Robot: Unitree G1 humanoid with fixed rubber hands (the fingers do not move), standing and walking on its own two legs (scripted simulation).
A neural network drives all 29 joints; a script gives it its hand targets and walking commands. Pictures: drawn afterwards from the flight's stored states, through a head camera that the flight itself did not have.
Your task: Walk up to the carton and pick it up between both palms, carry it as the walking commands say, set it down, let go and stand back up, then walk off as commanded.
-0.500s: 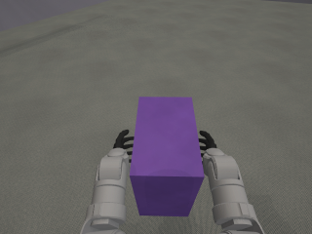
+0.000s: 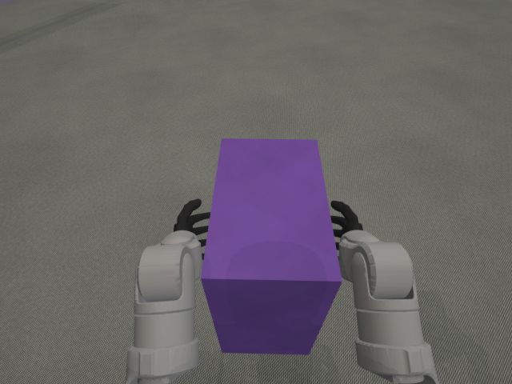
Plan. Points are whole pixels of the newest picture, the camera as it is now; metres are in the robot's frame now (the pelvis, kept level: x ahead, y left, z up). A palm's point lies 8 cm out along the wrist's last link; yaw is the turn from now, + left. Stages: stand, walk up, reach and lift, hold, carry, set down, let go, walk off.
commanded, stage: carry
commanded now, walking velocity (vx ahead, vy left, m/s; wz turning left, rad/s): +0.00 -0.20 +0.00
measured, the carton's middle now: (267, 251) +0.33 +0.01 +0.02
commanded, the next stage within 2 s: none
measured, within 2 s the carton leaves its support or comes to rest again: neither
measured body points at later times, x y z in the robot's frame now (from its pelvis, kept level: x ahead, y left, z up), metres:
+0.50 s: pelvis -0.03 -0.07 +0.00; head -0.03 -0.07 +0.45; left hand +0.27 +0.06 +0.07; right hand +0.27 -0.19 +0.07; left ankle +0.00 +0.10 -0.72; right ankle +0.00 -0.16 -0.73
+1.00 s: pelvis -0.08 -0.16 +0.00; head -0.07 -0.15 +0.45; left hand +0.22 -0.01 +0.08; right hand +0.23 -0.26 +0.07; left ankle -0.05 +0.02 -0.72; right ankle -0.04 -0.25 -0.72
